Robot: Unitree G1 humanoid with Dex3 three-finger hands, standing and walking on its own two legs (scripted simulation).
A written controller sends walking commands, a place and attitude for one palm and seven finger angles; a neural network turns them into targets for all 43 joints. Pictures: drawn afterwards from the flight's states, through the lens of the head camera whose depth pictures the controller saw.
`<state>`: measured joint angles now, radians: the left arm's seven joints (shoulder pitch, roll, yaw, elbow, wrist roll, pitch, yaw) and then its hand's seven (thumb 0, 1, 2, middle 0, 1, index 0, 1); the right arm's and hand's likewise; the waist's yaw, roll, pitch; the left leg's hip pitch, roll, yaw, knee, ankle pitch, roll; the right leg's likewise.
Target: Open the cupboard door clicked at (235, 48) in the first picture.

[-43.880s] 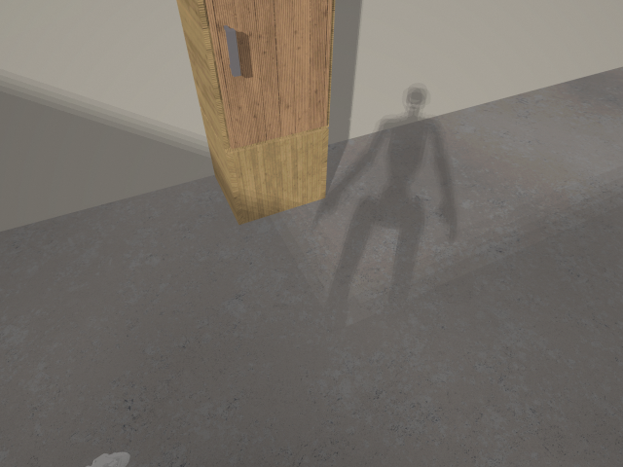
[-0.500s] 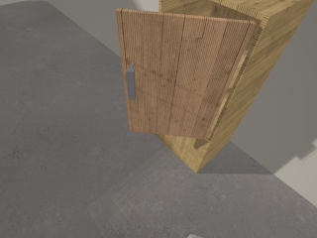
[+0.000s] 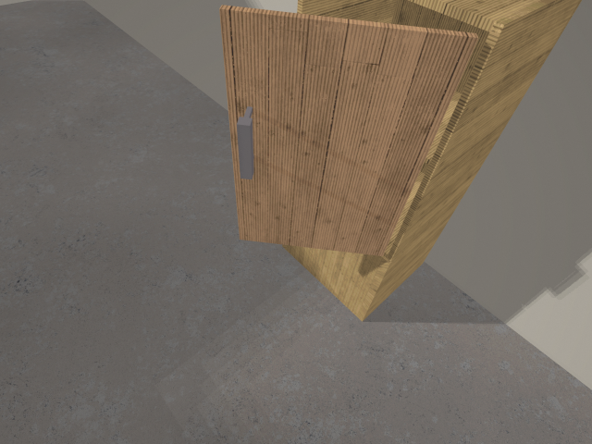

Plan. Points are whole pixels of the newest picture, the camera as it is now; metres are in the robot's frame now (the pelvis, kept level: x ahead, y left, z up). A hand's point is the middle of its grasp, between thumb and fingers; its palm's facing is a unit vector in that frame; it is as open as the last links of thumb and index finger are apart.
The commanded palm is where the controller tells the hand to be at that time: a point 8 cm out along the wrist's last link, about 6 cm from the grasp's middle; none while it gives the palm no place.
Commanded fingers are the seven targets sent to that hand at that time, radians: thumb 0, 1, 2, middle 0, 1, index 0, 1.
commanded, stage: come to a stop and stand still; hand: left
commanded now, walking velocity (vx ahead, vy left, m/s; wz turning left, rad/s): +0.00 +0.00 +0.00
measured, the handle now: (248, 143) +0.64 +0.14 +0.03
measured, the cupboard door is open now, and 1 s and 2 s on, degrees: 42 42 42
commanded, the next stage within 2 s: look again from close up in 0.26 s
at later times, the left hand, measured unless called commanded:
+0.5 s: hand out of the picture +0.05 +0.23 -0.14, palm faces +0.02 -0.93 -0.37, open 7.4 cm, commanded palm none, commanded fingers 0.00 0.90 0.90 -0.20 -0.30 -0.20 -0.30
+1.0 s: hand out of the picture +0.11 +0.19 -0.13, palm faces +0.00 -0.94 -0.34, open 7.3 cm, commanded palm none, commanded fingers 0.00 0.90 0.90 -0.20 -0.30 -0.20 -0.30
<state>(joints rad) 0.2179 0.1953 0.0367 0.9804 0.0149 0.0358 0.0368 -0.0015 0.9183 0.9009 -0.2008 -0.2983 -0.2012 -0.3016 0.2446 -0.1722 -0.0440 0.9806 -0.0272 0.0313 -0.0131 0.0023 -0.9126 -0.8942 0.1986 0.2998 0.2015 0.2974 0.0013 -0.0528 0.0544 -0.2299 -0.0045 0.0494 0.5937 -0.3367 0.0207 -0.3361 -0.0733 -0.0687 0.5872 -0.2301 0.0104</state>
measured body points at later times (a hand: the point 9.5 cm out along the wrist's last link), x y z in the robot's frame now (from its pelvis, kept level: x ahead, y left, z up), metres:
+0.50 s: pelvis -0.01 -0.02 +0.01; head -0.01 -0.04 +0.46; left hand +0.05 +0.28 -0.11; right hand +0.05 -0.30 -0.14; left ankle -0.01 +0.10 -0.73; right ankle +0.05 -0.14 -0.73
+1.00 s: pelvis +0.01 -0.04 +0.01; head +0.01 -0.06 +0.46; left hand +0.11 +0.24 -0.11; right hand +0.05 -0.33 -0.13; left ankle -0.01 +0.10 -0.73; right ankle +0.05 -0.14 -0.73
